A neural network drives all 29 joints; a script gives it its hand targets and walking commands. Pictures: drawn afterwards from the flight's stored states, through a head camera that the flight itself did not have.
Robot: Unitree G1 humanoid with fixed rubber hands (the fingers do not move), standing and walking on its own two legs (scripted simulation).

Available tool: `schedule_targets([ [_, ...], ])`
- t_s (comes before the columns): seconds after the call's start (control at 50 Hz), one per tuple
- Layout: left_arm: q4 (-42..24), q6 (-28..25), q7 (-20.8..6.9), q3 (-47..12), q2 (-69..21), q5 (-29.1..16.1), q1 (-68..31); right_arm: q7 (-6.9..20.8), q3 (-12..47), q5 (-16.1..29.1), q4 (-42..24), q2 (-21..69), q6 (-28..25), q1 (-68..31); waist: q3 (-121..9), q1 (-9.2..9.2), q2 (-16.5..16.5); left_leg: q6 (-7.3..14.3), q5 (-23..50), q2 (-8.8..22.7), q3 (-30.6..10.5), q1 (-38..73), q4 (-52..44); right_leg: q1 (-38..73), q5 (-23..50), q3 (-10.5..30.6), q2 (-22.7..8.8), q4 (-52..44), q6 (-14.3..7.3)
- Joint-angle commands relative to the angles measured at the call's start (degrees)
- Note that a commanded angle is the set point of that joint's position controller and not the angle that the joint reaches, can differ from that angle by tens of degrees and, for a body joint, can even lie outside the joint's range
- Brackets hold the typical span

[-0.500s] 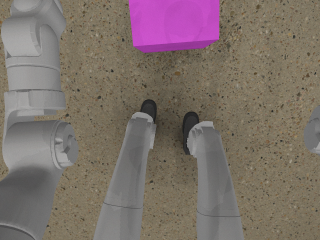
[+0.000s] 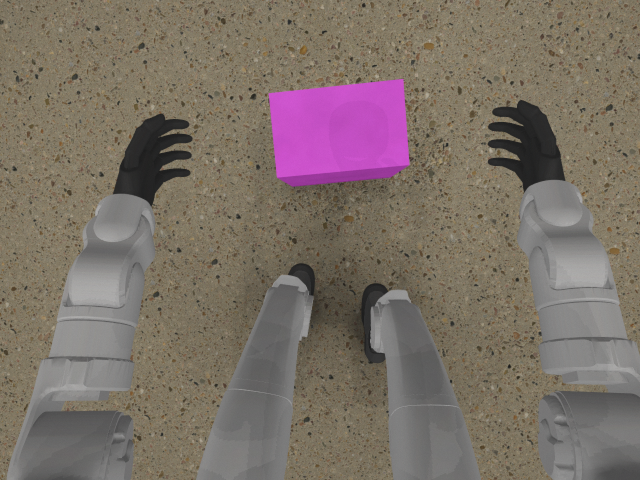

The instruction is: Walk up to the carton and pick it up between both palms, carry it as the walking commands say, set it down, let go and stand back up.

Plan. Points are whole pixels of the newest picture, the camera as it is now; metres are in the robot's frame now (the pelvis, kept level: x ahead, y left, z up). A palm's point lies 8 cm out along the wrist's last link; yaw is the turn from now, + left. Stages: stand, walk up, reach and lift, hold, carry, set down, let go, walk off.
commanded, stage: let go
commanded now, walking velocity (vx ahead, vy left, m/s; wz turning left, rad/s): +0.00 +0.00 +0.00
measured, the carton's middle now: (338, 141) +0.51 +0.03 -0.57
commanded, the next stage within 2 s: stand in 1.08 s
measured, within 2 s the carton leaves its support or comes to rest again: neither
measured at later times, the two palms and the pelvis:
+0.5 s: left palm (70, 358) +0.22 +0.24 -0.01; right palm (624, 387) +0.23 -0.22 -0.01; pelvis +0.04 +0.01 +0.06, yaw -2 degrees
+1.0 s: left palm (68, 321) +0.25 +0.24 +0.00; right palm (633, 397) +0.23 -0.22 +0.00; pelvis +0.09 +0.01 +0.07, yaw -2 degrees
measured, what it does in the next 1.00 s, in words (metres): rises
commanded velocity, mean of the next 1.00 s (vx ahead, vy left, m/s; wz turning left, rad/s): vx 0.00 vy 0.00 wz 0.00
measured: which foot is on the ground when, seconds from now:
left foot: down 0.00-1.00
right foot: down 0.00-1.00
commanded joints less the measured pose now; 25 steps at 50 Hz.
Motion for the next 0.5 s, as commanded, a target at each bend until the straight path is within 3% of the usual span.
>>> schedule_targets([
  [0.0,-3.2,-5.1,-2.1,2.7,6.2,2.5,7.8,-1.0,-4.2,-4.4,-8.1,-6.5,-4.9,4.3,-100.5,-0.77,-3.0,-1.4,33.6,-0.6,1.0,36.7,-5.4,31.9,31.7,2.1,-0.4,-9.3,4.6],
  [0.02,-7.9,-6.0,-2.4,2.1,5.3,2.4,10.9,-0.2,-3.8,-4.0,-11.5,-4.4,-6.1,7.8,-103.9,-0.24,-3.3,-1.6,39.4,-0.6,0.1,39.3,-5.8,32.0,35.4,1.5,0.3,-8.7,4.4],
  [0.04,-5.2,-6.8,-2.6,3.3,6.1,2.6,5.0,-0.2,-5.4,-4.0,-11.0,-5.0,-6.9,2.5,-96.9,-1.74,-3.6,-1.4,38.5,-0.3,-0.1,36.7,-4.6,25.6,33.9,1.7,0.0,-9.4,4.5],
  [0.06,-6.7,-7.6,-2.8,1.9,4.4,2.8,9.6,0.1,-3.6,-3.5,-12.7,-2.6,-7.4,6.5,-98.0,-0.53,-3.6,-1.2,38.3,-0.7,0.5,41.0,-6.3,28.9,33.7,1.7,-0.1,-11.6,4.6],
  [0.08,-2.1,-7.9,-3.0,2.9,4.2,4.3,16.2,0.8,-4.6,-5.4,-6.1,-0.9,-7.5,14.8,-90.0,-1.27,-3.6,-0.7,35.3,-0.4,0.3,40.5,-8.0,26.6,30.6,1.3,-0.3,-12.5,4.7],
  [0.1,-2.8,-8.9,-3.2,2.4,2.3,3.9,16.9,1.6,-3.8,-4.5,-7.7,-1.3,-8.9,14.6,-82.5,-1.39,-3.7,-0.5,33.2,0.0,-0.1,39.2,-8.9,23.3,27.4,1.2,-0.1,-13.5,3.9],
  [0.12,-1.6,-9.9,-3.4,2.3,1.1,5.1,21.5,2.1,-3.7,-5.4,-5.2,-0.5,-10.0,20.2,-80.6,-1.26,-2.8,-0.6,32.0,0.2,0.1,40.3,-9.9,24.1,26.9,1.2,-0.2,-14.8,3.3],
  [0.14,0.7,-10.9,-3.5,2.1,0.2,4.7,19.9,2.5,-4.5,-5.4,-1.6,0.6,-10.7,19.9,-71.9,-1.93,-2.1,-0.5,29.2,0.4,0.0,37.9,-11.2,20.1,24.0,1.6,-0.5,-16.4,3.1],
  [0.16,-0.6,-11.7,-3.4,1.8,-0.2,5.6,22.7,3.0,-4.6,-5.7,-3.6,0.7,-12.1,22.1,-70.2,-1.67,-1.9,-0.6,28.2,0.9,-0.6,39.5,-12.6,20.0,22.2,0.9,-0.3,-17.0,2.6],
  [0.18,2.4,-12.5,-3.8,1.2,-0.4,5.9,22.4,3.3,-4.6,-5.3,-2.5,1.4,-12.9,20.5,-64.1,-1.57,-2.2,-0.5,24.2,0.8,0.1,36.7,-13.9,19.1,20.6,1.0,-0.8,-19.1,2.4],
  [0.22,1.9,-13.7,-3.9,1.6,-0.4,6.6,28.5,3.8,-3.9,-5.7,-1.8,1.2,-14.2,27.8,-60.1,-1.07,-1.2,-0.4,18.1,1.0,1.4,37.5,-17.7,23.5,18.0,1.2,-1.3,-22.4,1.6],
  [0.24,1.6,-14.3,-4.0,2.3,0.7,6.6,24.5,4.0,-4.9,-5.1,-0.1,2.5,-14.4,25.4,-54.6,-0.99,-0.6,0.0,13.5,0.9,1.6,36.0,-19.3,22.7,13.9,1.6,-1.5,-23.4,2.2],
  [0.26,-1.0,-14.6,-4.0,1.6,1.4,6.8,30.0,4.3,-3.9,-5.1,-3.4,1.9,-14.8,28.8,-57.8,0.17,-1.2,0.0,12.9,0.8,2.1,40.4,-20.6,26.2,12.9,0.9,-1.5,-24.9,1.9],
  [0.3,-1.0,-14.9,-4.5,1.4,0.6,7.1,35.0,5.1,-2.5,-3.8,-3.6,2.8,-15.6,33.4,-51.0,-0.04,-1.7,0.2,12.8,0.7,2.2,42.6,-23.3,27.0,12.4,1.6,-1.9,-27.8,1.4],
  [0.32,1.1,-15.1,-4.7,1.2,1.7,6.9,31.7,5.4,-3.0,-3.4,-3.5,2.0,-15.9,30.0,-45.0,0.01,-0.8,0.2,7.8,1.1,2.4,39.6,-24.1,25.0,8.5,1.8,-2.3,-28.4,1.0],
  [0.34,0.7,-15.2,-4.7,1.0,0.2,7.1,34.3,5.6,-1.5,-3.4,-2.7,3.0,-16.2,33.4,-41.7,-0.1,-1.5,0.3,5.7,1.4,2.1,41.9,-25.6,25.6,6.4,2.0,-2.5,-30.2,0.9],
  [0.36,0.3,-15.4,-5.2,0.3,0.2,7.0,35.5,5.4,-1.7,-3.6,-2.3,3.7,-16.3,36.2,-39.9,-0.8,0.0,0.4,6.4,1.8,2.3,41.8,-25.6,27.6,7.9,2.8,-3.2,-30.7,0.7],
  [0.38,-1.1,-15.5,-5.2,-0.2,0.8,6.6,38.4,5.4,-1.3,-4.1,-5.6,2.7,-16.5,38.2,-41.3,-0.57,-0.9,0.4,6.7,1.7,1.6,45.5,-27.0,31.2,7.7,2.6,-3.2,-32.0,0.5],
  [0.4,-1.8,-15.5,-5.4,-0.5,1.5,6.6,34.1,5.6,-2.3,-4.7,-4.5,2.2,-16.2,36.5,-38.0,-1.5,0.0,0.5,2.5,1.8,2.0,44.5,-28.6,29.5,4.8,2.2,-3.2,-33.0,0.8],
  [0.42,-2.9,-15.6,-5.4,-0.8,1.0,7.3,38.2,5.9,-1.3,-4.6,-4.6,2.4,-16.2,41.3,-36.3,-1.28,0.3,0.7,3.5,2.1,1.6,47.9,-29.6,31.1,5.0,2.1,-2.9,-33.7,0.7],
  [0.44,-3.3,-15.4,-5.4,-0.4,2.2,6.9,33.8,6.2,-1.7,-4.6,-5.2,2.1,-15.9,38.0,-35.1,-1.55,0.3,0.8,1.4,1.9,1.9,48.2,-30.3,30.1,3.7,2.3,-3.1,-34.7,0.7],
  [0.48,-2.3,-15.2,-5.5,-1.0,1.0,6.9,38.7,6.8,0.3,-4.8,-7.4,2.1,-16.1,43.0,-32.2,-1.84,-1.0,1.0,1.2,2.8,1.4,50.5,-31.8,33.9,3.7,1.9,-3.3,-36.4,0.5],
])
